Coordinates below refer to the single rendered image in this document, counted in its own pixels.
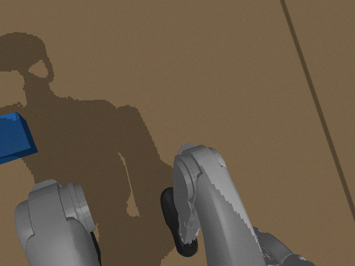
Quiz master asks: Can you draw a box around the right robot hand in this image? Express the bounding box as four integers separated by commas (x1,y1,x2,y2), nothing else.
252,226,293,266

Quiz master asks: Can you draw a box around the carton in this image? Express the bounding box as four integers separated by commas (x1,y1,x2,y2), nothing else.
0,112,38,164

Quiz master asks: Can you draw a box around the left robot foot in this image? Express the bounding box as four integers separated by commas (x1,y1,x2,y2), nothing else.
90,232,102,266

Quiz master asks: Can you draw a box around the right robot arm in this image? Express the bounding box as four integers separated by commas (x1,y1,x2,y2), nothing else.
282,254,316,266

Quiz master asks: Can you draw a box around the right robot foot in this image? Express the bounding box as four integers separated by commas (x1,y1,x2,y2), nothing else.
160,187,198,257

